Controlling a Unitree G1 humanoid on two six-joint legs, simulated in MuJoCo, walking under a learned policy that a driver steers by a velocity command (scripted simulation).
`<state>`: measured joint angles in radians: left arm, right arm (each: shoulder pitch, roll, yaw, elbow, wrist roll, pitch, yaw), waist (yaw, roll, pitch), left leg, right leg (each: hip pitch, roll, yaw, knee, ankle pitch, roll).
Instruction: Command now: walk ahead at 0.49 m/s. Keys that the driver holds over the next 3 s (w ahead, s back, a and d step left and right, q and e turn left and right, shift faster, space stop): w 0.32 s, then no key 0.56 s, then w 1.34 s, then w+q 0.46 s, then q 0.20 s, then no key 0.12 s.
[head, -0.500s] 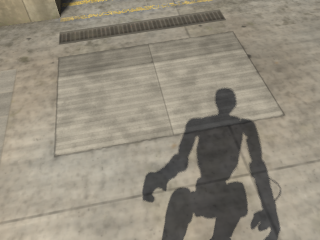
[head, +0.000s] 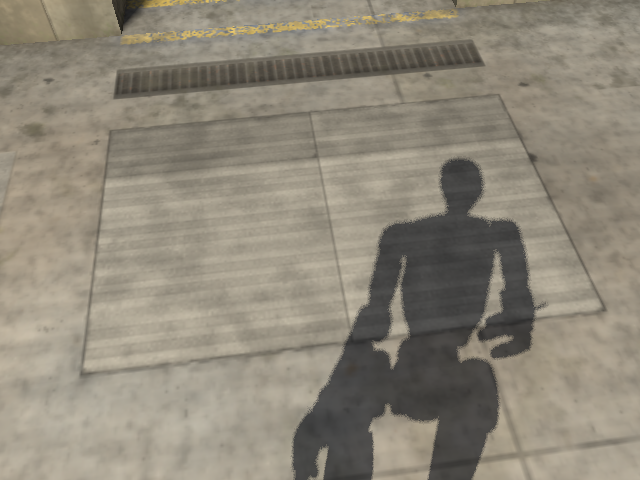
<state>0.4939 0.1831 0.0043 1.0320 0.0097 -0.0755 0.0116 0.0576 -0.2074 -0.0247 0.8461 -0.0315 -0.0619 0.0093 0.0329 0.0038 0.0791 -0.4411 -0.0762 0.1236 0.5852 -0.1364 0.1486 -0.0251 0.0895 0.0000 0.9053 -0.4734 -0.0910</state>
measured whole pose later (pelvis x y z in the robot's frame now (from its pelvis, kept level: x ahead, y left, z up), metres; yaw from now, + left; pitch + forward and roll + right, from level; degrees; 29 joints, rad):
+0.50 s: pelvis +0.26 -0.03 +0.01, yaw +1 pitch +0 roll +1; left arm 0.01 0.18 0.01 0.87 0.03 -0.08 -0.01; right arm 0.49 -0.17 0.00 1.08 -0.01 -0.09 -0.02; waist -0.08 -0.02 0.07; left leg 0.06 -0.08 0.05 0.41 -0.43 0.06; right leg -0.44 0.00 -0.07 0.49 -0.01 -0.08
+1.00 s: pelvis +0.34 -0.04 +0.03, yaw +1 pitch -1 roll +0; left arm 0.31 0.17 0.01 1.04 0.02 -0.01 0.00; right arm 0.33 -0.14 -0.01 1.10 -0.02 -0.01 -0.03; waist 0.00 -0.01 -0.02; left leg -0.19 0.01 0.00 0.47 -0.27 0.02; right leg -0.31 0.05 -0.08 0.58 -0.33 -0.07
